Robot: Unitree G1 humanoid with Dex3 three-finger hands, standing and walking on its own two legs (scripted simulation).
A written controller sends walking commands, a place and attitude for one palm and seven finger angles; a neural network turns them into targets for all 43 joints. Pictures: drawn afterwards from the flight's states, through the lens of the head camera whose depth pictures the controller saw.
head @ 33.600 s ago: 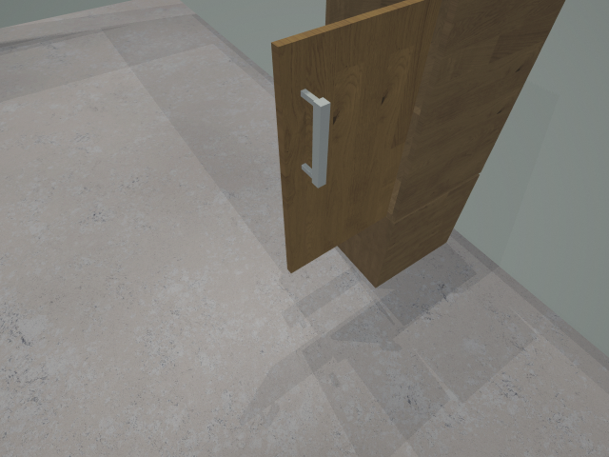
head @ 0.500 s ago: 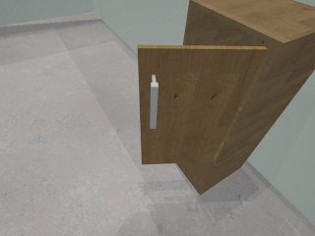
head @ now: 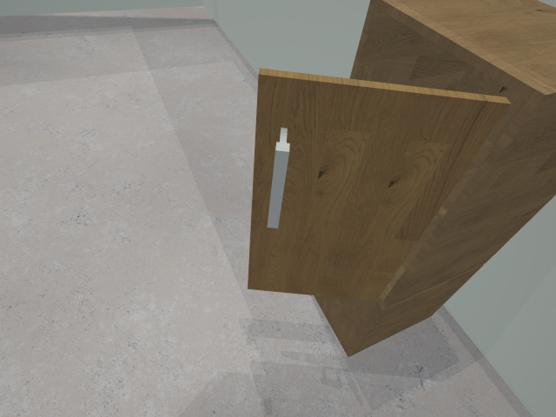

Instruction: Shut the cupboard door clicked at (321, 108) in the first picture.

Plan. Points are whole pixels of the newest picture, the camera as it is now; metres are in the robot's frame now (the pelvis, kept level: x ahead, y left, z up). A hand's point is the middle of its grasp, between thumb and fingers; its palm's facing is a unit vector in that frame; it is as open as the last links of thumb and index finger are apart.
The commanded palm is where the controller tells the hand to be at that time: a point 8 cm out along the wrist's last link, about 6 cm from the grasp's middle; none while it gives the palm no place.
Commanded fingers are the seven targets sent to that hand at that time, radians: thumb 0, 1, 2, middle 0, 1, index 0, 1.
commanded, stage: shuffle to correct the standing spot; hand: left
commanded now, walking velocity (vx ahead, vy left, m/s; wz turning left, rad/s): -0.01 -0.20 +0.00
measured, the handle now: (277, 181) +0.45 +0.04 +0.09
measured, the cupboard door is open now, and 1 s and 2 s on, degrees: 62 62 62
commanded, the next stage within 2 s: come to a stop and stand still in 0.76 s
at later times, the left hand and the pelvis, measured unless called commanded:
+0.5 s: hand out of the picture +0.02 +0.10 -0.19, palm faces +0.03 -0.99 -0.16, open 7.4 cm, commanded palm none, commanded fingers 0.00 0.90 0.90 -0.20 -0.30 -0.20 -0.30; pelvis -0.01 -0.07 -0.01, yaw +0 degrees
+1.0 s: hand out of the picture +0.06 -0.02 -0.16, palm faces -0.03 -0.98 -0.20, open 7.4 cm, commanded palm none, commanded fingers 0.00 0.90 0.90 -0.20 -0.30 -0.20 -0.30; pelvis -0.03 -0.19 +0.00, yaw -2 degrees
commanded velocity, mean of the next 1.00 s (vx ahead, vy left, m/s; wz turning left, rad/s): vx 0.01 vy -0.12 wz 0.00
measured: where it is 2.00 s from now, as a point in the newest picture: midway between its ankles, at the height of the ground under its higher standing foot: outside the picture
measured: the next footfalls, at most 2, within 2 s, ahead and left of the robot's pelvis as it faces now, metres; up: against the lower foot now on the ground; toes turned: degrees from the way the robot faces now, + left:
right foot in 0.24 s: +0.02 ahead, -0.19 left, +0.00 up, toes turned -5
left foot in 0.48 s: +0.03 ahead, -0.01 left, +0.00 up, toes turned +7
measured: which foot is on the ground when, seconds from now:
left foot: down 0.00-0.24, up 0.26-0.46, down 0.48-0.92, up 0.94-1.00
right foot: down 0.00-0.02, up 0.04-0.22, down 0.24-0.48, up 0.50-0.90, down 0.92-1.00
